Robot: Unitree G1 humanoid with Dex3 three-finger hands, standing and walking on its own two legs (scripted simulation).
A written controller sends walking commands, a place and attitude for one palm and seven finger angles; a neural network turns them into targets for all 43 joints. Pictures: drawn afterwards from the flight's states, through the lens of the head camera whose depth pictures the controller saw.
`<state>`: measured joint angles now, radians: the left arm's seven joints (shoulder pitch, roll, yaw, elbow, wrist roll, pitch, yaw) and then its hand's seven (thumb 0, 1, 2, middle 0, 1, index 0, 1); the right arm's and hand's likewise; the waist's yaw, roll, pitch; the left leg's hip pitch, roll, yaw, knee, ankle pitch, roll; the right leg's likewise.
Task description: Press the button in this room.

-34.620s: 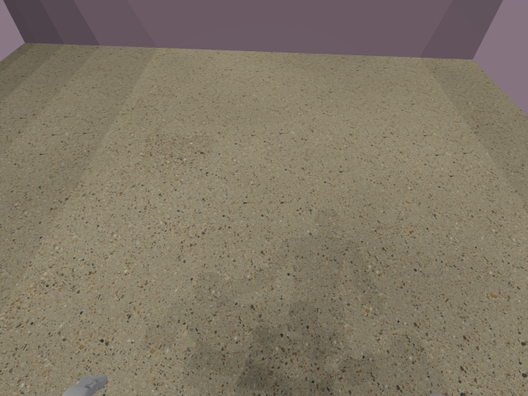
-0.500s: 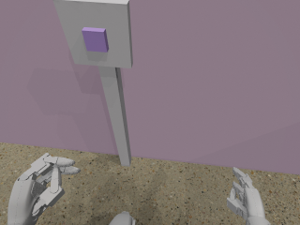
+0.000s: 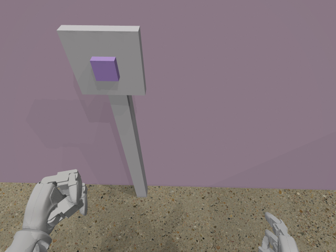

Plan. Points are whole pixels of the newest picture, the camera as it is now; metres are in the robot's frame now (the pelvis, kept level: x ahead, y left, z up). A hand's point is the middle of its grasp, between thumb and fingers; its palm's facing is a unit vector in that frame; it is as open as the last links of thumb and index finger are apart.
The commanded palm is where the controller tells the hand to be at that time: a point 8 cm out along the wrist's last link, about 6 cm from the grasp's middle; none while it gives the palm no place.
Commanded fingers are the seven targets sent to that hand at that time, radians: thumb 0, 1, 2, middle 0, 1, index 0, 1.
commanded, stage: raise the hand and make a fist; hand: left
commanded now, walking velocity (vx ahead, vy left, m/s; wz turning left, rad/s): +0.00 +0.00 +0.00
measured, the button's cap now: (106, 68) +0.51 +0.20 +0.18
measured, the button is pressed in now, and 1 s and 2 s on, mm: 0 0 0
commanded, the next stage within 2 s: aim a knuckle at the button in 0.92 s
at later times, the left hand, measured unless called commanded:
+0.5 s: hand (41, 165) +0.23 +0.24 +0.17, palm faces +0.09 -0.99 -0.09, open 3.1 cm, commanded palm +0.19 +0.28 +0.18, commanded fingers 0.00 0.90 0.90 -1.30 -1.50 -1.30 -1.50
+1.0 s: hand (66, 168) +0.22 +0.19 +0.17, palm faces +0.07 -0.99 -0.09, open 3.1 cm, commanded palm +0.19 +0.24 +0.18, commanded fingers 0.00 0.90 0.90 -1.30 -1.50 -1.30 -1.50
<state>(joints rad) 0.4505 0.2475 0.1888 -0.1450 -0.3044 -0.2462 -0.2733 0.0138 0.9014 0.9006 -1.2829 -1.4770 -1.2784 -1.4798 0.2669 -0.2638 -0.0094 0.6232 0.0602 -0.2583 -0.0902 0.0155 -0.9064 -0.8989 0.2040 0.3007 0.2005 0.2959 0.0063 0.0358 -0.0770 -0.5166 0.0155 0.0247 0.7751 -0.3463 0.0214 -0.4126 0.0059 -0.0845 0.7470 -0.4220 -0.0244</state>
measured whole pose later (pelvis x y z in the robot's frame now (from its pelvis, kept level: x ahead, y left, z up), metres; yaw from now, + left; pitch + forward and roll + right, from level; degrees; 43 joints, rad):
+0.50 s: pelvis -0.01 +0.02 +0.02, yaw +1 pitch -2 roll -1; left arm 0.19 0.33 0.28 -0.25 -0.30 0.09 -0.23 0.02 0.90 0.90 -1.30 -1.50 -1.30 -1.50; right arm 0.22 -0.22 0.10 0.60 0.06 -0.24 -0.09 0.01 -0.90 -0.90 0.21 0.30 0.20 0.30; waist 0.05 0.03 -0.05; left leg -0.31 -0.01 0.02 0.60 -0.27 0.04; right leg -0.19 -0.01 -0.09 0.56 -0.33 0.00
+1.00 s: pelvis -0.01 -0.02 +0.02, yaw +1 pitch -4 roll +0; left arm 0.20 0.31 0.28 -0.20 -0.31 0.14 -0.24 0.01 0.90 0.90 -1.30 -1.50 -1.30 -1.50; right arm 0.22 -0.25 0.07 0.63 0.07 -0.25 -0.10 0.01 -0.90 -0.90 0.21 0.30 0.20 0.30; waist 0.04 0.06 -0.04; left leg -0.25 0.02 0.00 0.55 -0.24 -0.01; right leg -0.15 0.03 -0.10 0.53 -0.32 -0.05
